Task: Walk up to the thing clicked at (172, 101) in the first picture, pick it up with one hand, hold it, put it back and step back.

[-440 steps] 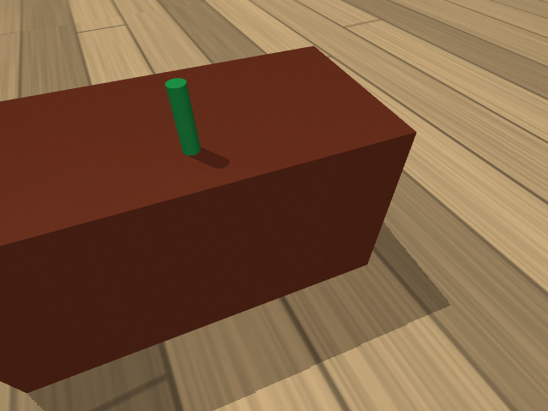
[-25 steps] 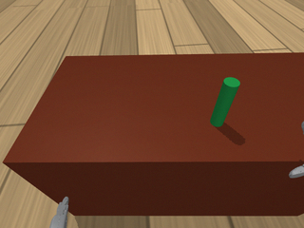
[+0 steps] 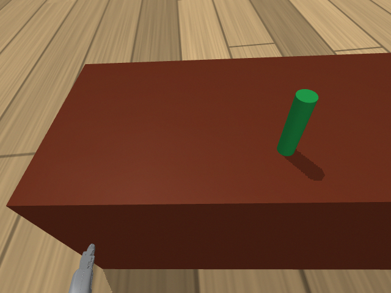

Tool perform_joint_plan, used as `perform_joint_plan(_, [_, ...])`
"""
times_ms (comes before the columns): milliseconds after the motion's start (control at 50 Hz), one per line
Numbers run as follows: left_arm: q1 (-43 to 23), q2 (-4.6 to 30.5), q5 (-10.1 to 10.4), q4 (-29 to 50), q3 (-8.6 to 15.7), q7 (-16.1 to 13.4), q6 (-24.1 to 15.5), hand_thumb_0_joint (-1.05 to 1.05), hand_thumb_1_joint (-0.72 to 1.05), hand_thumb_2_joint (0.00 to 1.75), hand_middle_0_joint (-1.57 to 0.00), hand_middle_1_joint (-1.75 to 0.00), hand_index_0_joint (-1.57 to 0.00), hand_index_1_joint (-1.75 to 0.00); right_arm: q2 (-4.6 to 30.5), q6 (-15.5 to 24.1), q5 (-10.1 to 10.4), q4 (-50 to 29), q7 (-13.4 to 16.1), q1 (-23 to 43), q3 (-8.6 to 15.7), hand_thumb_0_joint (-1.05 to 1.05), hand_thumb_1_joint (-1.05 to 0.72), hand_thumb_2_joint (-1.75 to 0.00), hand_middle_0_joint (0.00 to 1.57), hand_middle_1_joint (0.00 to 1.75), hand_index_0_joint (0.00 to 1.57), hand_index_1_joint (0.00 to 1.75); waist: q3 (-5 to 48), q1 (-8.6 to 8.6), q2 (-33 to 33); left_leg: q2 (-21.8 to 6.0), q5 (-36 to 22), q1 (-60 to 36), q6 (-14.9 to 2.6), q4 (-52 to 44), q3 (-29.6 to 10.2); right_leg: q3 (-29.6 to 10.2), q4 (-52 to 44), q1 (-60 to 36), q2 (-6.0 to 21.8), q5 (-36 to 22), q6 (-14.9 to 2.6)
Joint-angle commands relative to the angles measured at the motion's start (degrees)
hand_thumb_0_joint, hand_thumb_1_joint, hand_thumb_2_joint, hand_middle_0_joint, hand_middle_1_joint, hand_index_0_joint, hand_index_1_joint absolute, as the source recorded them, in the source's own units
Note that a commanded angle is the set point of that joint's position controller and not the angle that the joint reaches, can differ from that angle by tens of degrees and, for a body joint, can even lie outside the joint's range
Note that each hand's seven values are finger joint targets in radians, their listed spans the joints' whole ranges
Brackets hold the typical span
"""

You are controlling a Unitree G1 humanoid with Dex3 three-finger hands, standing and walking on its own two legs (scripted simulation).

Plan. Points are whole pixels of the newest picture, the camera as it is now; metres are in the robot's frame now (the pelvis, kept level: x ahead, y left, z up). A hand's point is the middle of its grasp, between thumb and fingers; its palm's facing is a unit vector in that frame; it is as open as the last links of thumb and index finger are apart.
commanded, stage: go down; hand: right
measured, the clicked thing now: (294, 126) +0.51 -0.22 +0.03
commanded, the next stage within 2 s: approach in 1.76 s
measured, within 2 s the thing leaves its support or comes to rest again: neither
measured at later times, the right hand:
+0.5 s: hand out of the picture +0.38 -0.39 +0.11, palm faces +0.21 +0.98 +0.01, open 17.5 cm
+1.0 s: hand out of the picture +0.40 -0.41 +0.12, palm faces +0.21 +0.98 +0.02, open 17.6 cm
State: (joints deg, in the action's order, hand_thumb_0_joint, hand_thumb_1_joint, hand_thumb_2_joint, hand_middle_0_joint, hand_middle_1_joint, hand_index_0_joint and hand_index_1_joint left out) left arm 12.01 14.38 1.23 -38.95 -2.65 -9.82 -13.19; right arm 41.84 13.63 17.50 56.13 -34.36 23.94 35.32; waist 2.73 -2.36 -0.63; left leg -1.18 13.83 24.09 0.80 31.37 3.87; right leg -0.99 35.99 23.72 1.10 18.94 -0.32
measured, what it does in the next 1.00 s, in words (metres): stands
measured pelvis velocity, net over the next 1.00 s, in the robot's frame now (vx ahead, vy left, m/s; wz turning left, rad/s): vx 0.00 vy -0.02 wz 0.03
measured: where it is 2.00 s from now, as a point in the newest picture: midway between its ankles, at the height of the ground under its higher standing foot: outside the picture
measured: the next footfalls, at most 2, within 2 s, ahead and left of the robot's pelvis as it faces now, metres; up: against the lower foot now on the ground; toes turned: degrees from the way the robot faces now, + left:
none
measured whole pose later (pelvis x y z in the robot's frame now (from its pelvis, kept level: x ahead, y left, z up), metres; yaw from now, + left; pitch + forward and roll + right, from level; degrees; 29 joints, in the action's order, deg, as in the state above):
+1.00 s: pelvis +0.00 -0.02 -0.02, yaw +1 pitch +13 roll +4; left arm 16.1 15.3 -0.2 -27.2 -4.9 -8.1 -13.3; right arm 53.6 11.3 10.7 68.9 -34.1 39.7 38.5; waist 5.2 -6.4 -0.9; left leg -0.3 16.7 36.9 1.6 40.2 3.6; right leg -1.0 48.3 37.8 2.1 24.0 -1.2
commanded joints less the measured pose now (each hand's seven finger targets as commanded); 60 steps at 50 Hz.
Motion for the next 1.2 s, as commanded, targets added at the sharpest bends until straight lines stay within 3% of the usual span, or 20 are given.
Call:
perform_joint_plan(0, [-4.1, 9.3, -0.4, 10.9, 2.0, -1.4, -3.2, 0.0, -0.56, 0.05, -0.06, -0.05, -0.05, -0.06, 25.1, 3.2, 1.1, -9.1, -1.4, 20.6, 4.1, 0.0, 0.56, -0.04, 0.04, 0.05, 0.05, 0.05, 19.4, -0.18, 7.9, 0.7, -12.9, -7.4, -1.31, -0.5, -2.4, -1.4, -3.0, -5.1, -0.7, -17.4, -0.41])
perform_joint_plan(60, [-2.3, 10.7, -0.5, 10.8, 3.0, -1.6, -3.0, 0.0, -0.56, 0.06, -0.05, -0.05, -0.05, -0.06, 25.9, 3.0, 0.6, -4.9, -1.8, 20.4, 4.2, 0.0, 0.54, -0.04, 0.05, 0.05, 0.05, 0.05, 18.4, -0.49, 7.6, 1.3, -12.5, -4.8, -1.56, 0.5, -1.8, -1.7, -2.0, -4.6, -0.1, -19.7, -0.03])
perform_joint_plan(80, [0.8, 8.9, -0.6, 6.9, 1.8, -1.2, -2.4, 0.0, -0.56, 0.06, -0.05, -0.05, -0.05, -0.06, 27.1, 3.1, 0.2, -5.5, -1.6, 21.8, 4.4, 0.0, 0.57, -0.04, 0.04, 0.05, 0.05, 0.05, 17.9, -0.25, 10.0, 1.1, -11.3, -4.0, -1.74, 0.4, -2.2, -1.5, -1.6, -3.7, -0.4, -18.4, -0.06])
perform_joint_plan(120, [-4.6, 12.0, -0.6, 14.3, 3.6, -1.5, -3.4, 0.0, -0.57, 0.06, -0.05, -0.05, -0.05, -0.06, 28.4, 2.8, -0.1, -3.2, -1.5, 21.1, 5.3, 0.0, 0.55, -0.04, 0.05, 0.05, 0.05, 0.05, 18.6, -0.69, 7.4, 1.4, -9.9, -3.9, -1.7, 0.4, -1.9, -1.7, -1.7, -2.9, -0.1, -15.8, -0.13])
perform_joint_plan(140, [-0.6, 11.0, -0.7, 9.8, 3.2, -1.4, -2.9, 0.0, -0.56, 0.06, -0.05, -0.05, -0.05, -0.06, 29.1, 2.7, -0.2, -2.5, -1.4, 21.3, 5.3, 0.0, 0.57, -0.05, 0.04, 0.05, 0.05, 0.05, 16.9, -0.69, 9.3, 1.3, -9.5, -3.1, -1.79, 0.6, -2.1, -1.4, -1.5, -1.9, -0.3, -15.0, 0.04])
perform_joint_plan(220, [0.0, 10.8, -0.8, 11.1, 2.9, -1.4, -3.1, 0.0, -0.57, 0.07, -0.05, -0.05, -0.05, -0.06, 31.7, 2.8, -1.0, -4.7, -1.2, 24.8, 6.4, 0.0, 0.57, -0.05, 0.04, 0.05, 0.05, 0.05, 22.1, -1.09, 10.4, 1.3, -12.9, -4.3, -1.82, 2.1, -2.3, -1.3, 0.3, -3.0, -0.5, -19.1, 0.03])
perform_joint_plan(280, [0.4, 9.3, -0.9, 9.9, 1.7, -0.9, -2.8, 0.0, -0.57, 0.07, -0.05, -0.05, -0.05, -0.06, 30.7, 2.8, -1.3, -2.3, -1.2, 24.5, 5.6, 0.0, 0.55, -0.05, 0.05, 0.05, 0.05, 0.05, 19.5, -0.87, 10.9, 1.5, -12.4, -2.5, -1.91, 2.7, -2.2, -1.3, 1.5, -0.6, -0.5, -19.5, 0.05])
perform_joint_plan(320, [-4.2, 11.9, -0.8, 17.3, 3.0, -1.1, -3.6, 0.0, -0.57, 0.07, -0.05, -0.05, -0.04, -0.06, 30.9, 3.0, -1.5, -2.7, -1.1, 25.9, 5.5, 0.0, 0.56, -0.04, 0.05, 0.05, 0.05, 0.05, 21.7, -1.83, 9.9, 1.7, -10.2, -1.9, -1.94, 2.7, -1.9, -1.6, 1.1, -1.8, 0.0, -17.1, 0.01])
perform_joint_plan(380, [1.9, 9.5, -0.9, 11.7, 1.8, -0.6, -2.8, 0.0, -0.57, 0.07, -0.05, -0.05, -0.05, -0.06, 30.8, 2.6, -2.1, -1.9, -1.3, 26.2, 4.9, 0.0, 0.55, -0.04, 0.05, 0.05, 0.05, 0.05, 21.4, -2.0, 12.7, 1.9, -11.2, 0.6, -2.1, 3.3, -1.9, -1.6, 2.3, -3.4, 0.0, -20.9, 0.38])
perform_joint_plan(440, [0.0, 13.2, -1.1, 13.0, 5.1, -1.0, -3.4, 0.0, -0.57, 0.07, -0.05, -0.05, -0.05, -0.06, 31.9, 2.2, -2.1, -2.4, -1.1, 26.4, 5.2, 0.0, 0.56, -0.05, 0.05, 0.05, 0.05, 0.05, 23.1, -2.83, 11.5, 1.8, -12.3, 0.8, -1.95, 4.1, -1.8, -1.7, 3.3, -3.4, 0.1, -21.7, 0.29])
perform_joint_plan(500, [0.1, 10.4, -0.9, 14.5, 2.2, -0.4, -3.4, 0.0, -0.58, 0.07, -0.05, -0.05, -0.04, -0.06, 31.3, 2.0, -2.2, -2.5, -1.3, 28.0, 5.1, 0.0, 0.55, -0.04, 0.05, 0.05, 0.05, 0.05, 22.4, -2.57, 11.6, 2.2, -10.7, 1.9, -2.11, 4.3, -1.3, -2.2, 3.3, -2.7, 0.5, -22.1, 0.55])
perform_joint_plan(580, [1.2, 11.1, -1.0, 14.6, 3.1, -0.3, -3.2, 0.0, -0.57, 0.06, -0.05, -0.05, -0.05, -0.06, 32.1, 1.9, -2.7, -2.7, -0.9, 28.5, 5.0, 0.0, 0.54, -0.05, 0.05, 0.05, 0.05, 0.05, 22.1, -2.55, 13.0, 2.2, -9.7, 2.7, -2.23, 4.8, -1.3, -2.3, 3.6, -2.7, 0.7, -21.4, 0.82])
perform_joint_plan(700, [1.5, 10.3, -1.2, 17.4, 2.3, 0.3, -3.2, 0.0, -0.56, 0.06, -0.05, -0.05, -0.05, -0.06, 31.8, 1.8, -3.2, -2.3, -0.6, 31.0, 4.6, 0.0, 0.56, -0.05, 0.05, 0.05, 0.05, 0.05, 22.9, -2.83, 13.4, 2.6, -11.0, 5.0, -2.37, 6.0, -1.1, -2.8, 5.6, -4.4, 1.6, -29.7, 1.69])
perform_joint_plan(760, [3.6, 12.5, -1.3, 17.2, 4.4, 0.4, -2.9, 0.0, -0.57, 0.07, -0.05, -0.05, -0.05, -0.06, 33.5, 1.2, -3.9, -0.6, -0.2, 30.2, 5.3, 0.0, 0.56, -0.05, 0.05, 0.05, 0.05, 0.05, 21.3, -2.94, 13.6, 2.6, -7.8, 5.2, -2.57, 5.8, -1.0, -2.7, 4.4, -2.1, 1.4, -22.7, 1.37])
perform_joint_plan(820, [1.3, 10.2, -1.2, 20.0, 2.0, 0.8, -3.2, 0.0, -0.56, 0.06, -0.05, -0.05, -0.05, -0.05, 33.6, 1.4, -4.0, -1.3, -0.3, 33.0, 5.4, 0.0, 0.56, -0.05, 0.05, 0.05, 0.05, 0.05, 21.7, -2.7, 13.0, 2.5, -6.6, 5.0, -2.56, 5.8, -1.1, -2.9, 4.3, -0.5, 1.4, -19.2, 1.26])
perform_joint_plan(960, [2.7, 11.8, -1.6, 20.0, 3.6, 0.4, -3.2, 0.0, -0.56, 0.06, -0.05, -0.05, -0.05, -0.05, 36.4, 1.0, -5.6, 0.9, 0.1, 36.1, 5.5, 0.0, 0.58, -0.05, 0.04, 0.05, 0.05, 0.05, 23.8, -3.49, 14.6, 2.2, -7.4, 5.6, -2.76, 6.7, -1.4, -2.4, 5.5, -0.2, 0.9, -18.1, 1.06])
perform_joint_plan(980, [6.6, 11.1, -1.7, 16.4, 2.8, 0.4, -2.7, 0.0, -0.56, 0.06, -0.05, -0.05, -0.04, -0.05, 36.6, 0.7, -5.6, 1.8, -0.1, 35.3, 5.7, 0.0, 0.59, -0.05, 0.04, 0.06, 0.05, 0.05, 23.2, -3.03, 14.9, 2.5, -7.4, 6.6, -2.78, 7.1, -1.1, -2.8, 5.6, -0.5, 1.2, -20.4, 1.38])
perform_joint_plan(1000, [2.4, 10.4, -1.5, 21.0, 1.3, 0.8, -3.1, 0.0, -0.56, 0.06, -0.05, -0.05, -0.04, -0.05, 34.7, 0.9, -5.3, 2.0, -0.4, 36.4, 4.3, 0.0, 0.58, -0.05, 0.05, 0.05, 0.05, 0.05, 22.2, -3.57, 13.6, 2.6, -6.5, 7.5, -2.67, 6.9, -1.0, -3.0, 5.8, 0.1, 1.4, -19.6, 1.24])
perform_joint_plan(1040, [3.5, 11.7, -1.8, 19.3, 3.4, 0.3, -3.2, 0.0, -0.56, 0.06, -0.05, -0.05, -0.04, -0.05, 37.4, 0.9, -6.2, 2.2, -0.1, 37.7, 5.3, 0.0, 0.59, -0.05, 0.04, 0.06, 0.05, 0.06, 23.8, -3.65, 14.7, 2.5, -7.1, 7.7, -2.81, 7.5, -1.2, -2.8, 6.4, 0.2, 1.2, -19.7, 1.28])
perform_joint_plan(1180, [5.7, 11.9, -1.7, 20.4, 3.2, 0.5, -2.7, 0.0, -0.57, 0.07, -0.05, -0.05, -0.04, -0.05, 39.2, -0.1, -6.6, 3.9, -0.6, 37.7, 5.6, 0.0, 0.57, -0.05, 0.05, 0.05, 0.05, 0.05, 24.1, -3.47, 16.2, 2.5, -6.7, 7.7, -2.82, 7.6, -1.1, -2.8, 6.6, 0.3, 1.0, -19.8, 1.25])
